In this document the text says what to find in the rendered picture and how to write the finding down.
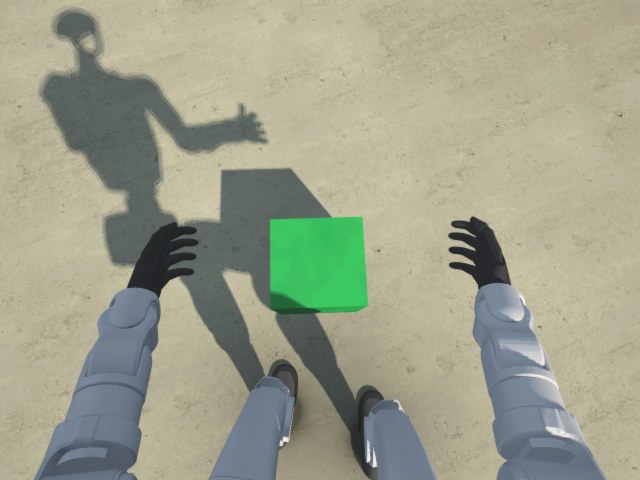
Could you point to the robot left hand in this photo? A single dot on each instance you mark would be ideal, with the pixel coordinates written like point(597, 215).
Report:
point(150, 271)

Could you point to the robot left forearm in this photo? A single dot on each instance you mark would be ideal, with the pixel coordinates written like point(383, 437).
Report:
point(100, 431)

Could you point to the left robot shin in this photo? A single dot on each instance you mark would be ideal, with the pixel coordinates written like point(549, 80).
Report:
point(271, 382)

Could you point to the robot right thigh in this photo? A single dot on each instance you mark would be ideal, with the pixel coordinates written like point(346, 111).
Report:
point(393, 444)

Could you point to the robot right forearm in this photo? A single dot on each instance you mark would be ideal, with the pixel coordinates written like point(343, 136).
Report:
point(530, 417)

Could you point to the robot right hand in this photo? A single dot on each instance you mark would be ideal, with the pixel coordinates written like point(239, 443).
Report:
point(490, 265)

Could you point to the carton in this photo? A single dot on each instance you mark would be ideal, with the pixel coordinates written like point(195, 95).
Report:
point(317, 265)

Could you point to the right robot upper arm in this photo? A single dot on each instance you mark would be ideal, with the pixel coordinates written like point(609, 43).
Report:
point(530, 469)

